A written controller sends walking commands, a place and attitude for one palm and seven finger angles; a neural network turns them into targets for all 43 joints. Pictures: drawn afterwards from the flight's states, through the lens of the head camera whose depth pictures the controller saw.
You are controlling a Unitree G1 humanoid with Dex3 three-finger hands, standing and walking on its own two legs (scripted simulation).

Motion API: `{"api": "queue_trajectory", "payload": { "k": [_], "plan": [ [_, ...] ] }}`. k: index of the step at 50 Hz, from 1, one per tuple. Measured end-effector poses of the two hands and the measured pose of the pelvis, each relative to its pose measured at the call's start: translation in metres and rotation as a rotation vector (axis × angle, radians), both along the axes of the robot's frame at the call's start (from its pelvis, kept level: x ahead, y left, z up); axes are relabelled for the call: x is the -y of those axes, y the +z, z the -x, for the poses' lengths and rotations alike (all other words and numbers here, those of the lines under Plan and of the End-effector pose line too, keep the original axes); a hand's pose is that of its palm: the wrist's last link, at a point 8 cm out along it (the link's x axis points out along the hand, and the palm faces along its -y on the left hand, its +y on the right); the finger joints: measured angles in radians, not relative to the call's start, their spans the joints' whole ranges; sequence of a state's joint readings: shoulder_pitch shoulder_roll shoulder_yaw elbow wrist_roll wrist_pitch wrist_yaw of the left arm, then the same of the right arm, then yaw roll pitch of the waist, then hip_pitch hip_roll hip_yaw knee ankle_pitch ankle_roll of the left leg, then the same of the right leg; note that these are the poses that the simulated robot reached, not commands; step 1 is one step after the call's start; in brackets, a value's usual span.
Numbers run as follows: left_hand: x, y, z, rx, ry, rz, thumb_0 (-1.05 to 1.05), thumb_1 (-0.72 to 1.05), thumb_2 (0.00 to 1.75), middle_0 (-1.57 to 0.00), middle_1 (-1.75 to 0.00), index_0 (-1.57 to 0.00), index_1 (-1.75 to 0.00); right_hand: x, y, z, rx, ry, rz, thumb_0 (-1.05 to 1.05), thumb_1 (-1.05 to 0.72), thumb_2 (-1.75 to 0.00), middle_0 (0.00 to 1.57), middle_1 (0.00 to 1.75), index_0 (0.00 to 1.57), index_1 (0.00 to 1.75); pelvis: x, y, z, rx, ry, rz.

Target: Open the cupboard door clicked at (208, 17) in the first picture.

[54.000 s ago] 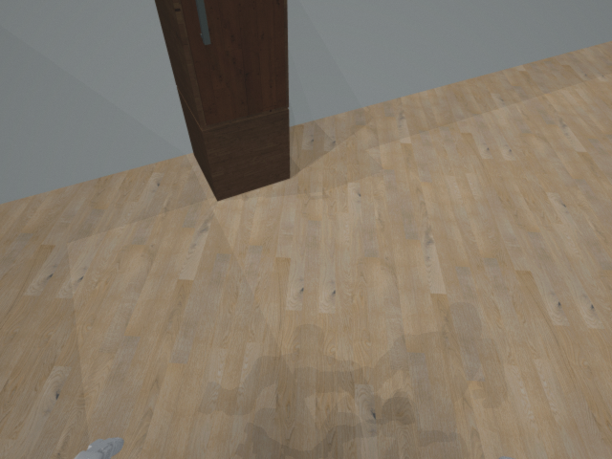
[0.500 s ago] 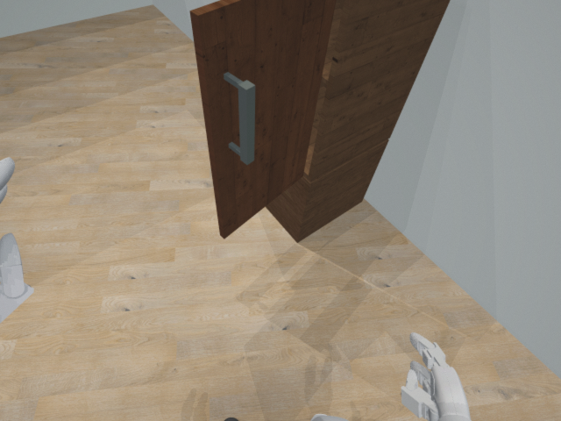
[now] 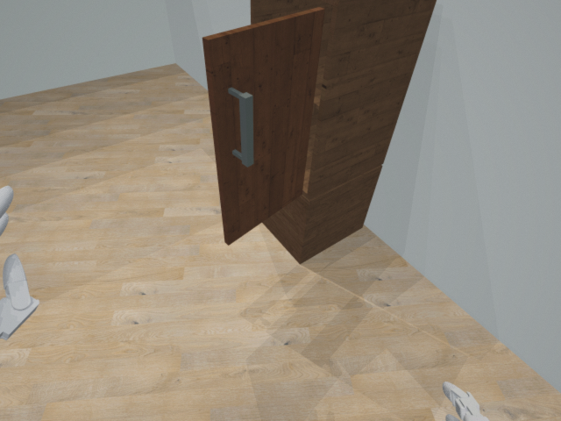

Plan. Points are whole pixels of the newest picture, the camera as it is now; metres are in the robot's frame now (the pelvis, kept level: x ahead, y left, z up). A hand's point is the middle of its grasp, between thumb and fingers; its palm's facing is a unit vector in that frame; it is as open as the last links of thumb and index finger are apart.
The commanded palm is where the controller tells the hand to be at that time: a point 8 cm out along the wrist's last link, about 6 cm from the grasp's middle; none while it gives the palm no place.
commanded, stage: stop stepping back and stand still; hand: left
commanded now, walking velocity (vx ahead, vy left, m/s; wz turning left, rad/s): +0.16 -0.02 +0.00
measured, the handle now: (240, 128) +0.69 +0.11 +0.07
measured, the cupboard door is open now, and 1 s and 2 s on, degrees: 100 100 100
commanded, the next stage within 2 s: let the arm hang, fingers relaxed in 0.16 s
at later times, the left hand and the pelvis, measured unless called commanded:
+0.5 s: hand out of the picture +0.11 +0.21 -0.13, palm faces +0.05 -0.97 -0.24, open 7.4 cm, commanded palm none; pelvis -0.01 +0.01 -0.01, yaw +4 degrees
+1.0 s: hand out of the picture -0.02 +0.25 -0.15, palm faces +0.08 -0.95 -0.31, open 7.4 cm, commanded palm none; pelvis -0.02 +0.02 +0.01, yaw +4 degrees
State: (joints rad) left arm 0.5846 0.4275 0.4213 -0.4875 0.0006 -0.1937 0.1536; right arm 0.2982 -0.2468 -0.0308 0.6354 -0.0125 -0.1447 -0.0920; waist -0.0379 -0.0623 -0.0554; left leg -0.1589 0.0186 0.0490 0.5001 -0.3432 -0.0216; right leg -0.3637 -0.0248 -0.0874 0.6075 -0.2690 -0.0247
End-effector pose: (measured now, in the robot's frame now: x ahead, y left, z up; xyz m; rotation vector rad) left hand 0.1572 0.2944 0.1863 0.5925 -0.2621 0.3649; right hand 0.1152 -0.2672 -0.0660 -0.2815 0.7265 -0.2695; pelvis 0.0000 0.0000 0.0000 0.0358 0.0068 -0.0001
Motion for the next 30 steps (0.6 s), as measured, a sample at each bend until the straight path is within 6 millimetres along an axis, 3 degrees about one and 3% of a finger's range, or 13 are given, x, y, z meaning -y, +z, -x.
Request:
{"api": "queue_trajectory", "payload": {
  "k": [7, 14, 16, 19, 22, 24, 27, 30],
  "plan": [
    [-0.010, 0.012, 0.012, 0.063, 0.045, -0.022, 0.01, 0.89, 0.90, -0.22, -0.30, -0.21, -0.31, -0.024, -0.021, -0.006, -0.038, 0.047, -0.087, 0.01, -0.90, -0.90, 0.20, 0.30, 0.20, 0.30, -0.003, -0.003, 0.005, 0.021, 0.013, 0.023],
    [-0.022, -0.016, 0.011, 0.001, 0.041, 0.070, 0.01, 0.89, 0.90, -0.21, -0.30, -0.21, -0.31, -0.053, -0.017, -0.016, -0.010, 0.120, -0.081, 0.01, -0.90, -0.90, 0.21, 0.30, 0.20, 0.30, -0.018, -0.005, 0.009, 0.013, 0.022, 0.042],
    [-0.028, -0.058, -0.003, -0.195, 0.060, 0.151, 0.00, 0.89, 0.90, -0.21, -0.30, -0.20, -0.30, -0.056, -0.027, -0.016, -0.063, 0.156, -0.109, 0.01, -0.90, -0.90, 0.21, 0.30, 0.20, 0.30, -0.023, -0.004, 0.010, -0.002, 0.059, 0.048],
    [-0.022, -0.143, -0.005, -0.553, 0.115, 0.320, 0.00, 0.90, 0.90, -0.20, -0.30, -0.20, -0.30, -0.059, -0.042, -0.009, -0.154, 0.177, -0.131, 0.01, -0.90, -0.90, 0.21, 0.30, 0.20, 0.30, -0.025, -0.002, 0.011, -0.008, 0.097, 0.046],
    [0.006, -0.224, 0.019, -0.838, 0.125, 0.439, 0.01, 0.90, 0.90, -0.20, -0.30, -0.19, -0.30, -0.057, -0.054, 0.003, -0.225, 0.175, -0.149, 0.01, -0.90, -0.90, 0.21, 0.30, 0.20, 0.30, -0.017, -0.009, 0.010, 0.005, 0.079, -0.003],
    [0.029, -0.270, 0.048, -1.024, 0.122, 0.512, 0.01, 0.91, 0.90, -0.20, -0.30, -0.19, -0.30, -0.052, -0.059, 0.013, -0.270, 0.142, -0.156, 0.01, -0.90, -0.90, 0.21, 0.30, 0.20, 0.30, -0.014, -0.011, 0.011, 0.019, 0.067, -0.003],
    [0.061, -0.310, 0.100, -1.282, 0.122, 0.616, 0.01, 0.91, 0.90, -0.20, -0.30, -0.20, -0.30, -0.047, -0.061, 0.038, -0.354, 0.086, -0.157, 0.01, -0.90, -0.90, 0.21, 0.30, 0.20, 0.30, -0.015, -0.007, 0.011, 0.031, 0.070, 0.014],
    [0.052, -0.318, 0.129, -1.326, 0.219, 0.663, -0.03, 0.99, 0.90, -0.21, -0.30, -0.21, -0.30, -0.044, -0.061, 0.066, -0.467, 0.066, -0.141, 0.01, -0.90, -0.90, 0.21, 0.30, 0.20, 0.30, -0.013, -0.002, 0.015, 0.033, 0.077, 0.028]
  ]
}}
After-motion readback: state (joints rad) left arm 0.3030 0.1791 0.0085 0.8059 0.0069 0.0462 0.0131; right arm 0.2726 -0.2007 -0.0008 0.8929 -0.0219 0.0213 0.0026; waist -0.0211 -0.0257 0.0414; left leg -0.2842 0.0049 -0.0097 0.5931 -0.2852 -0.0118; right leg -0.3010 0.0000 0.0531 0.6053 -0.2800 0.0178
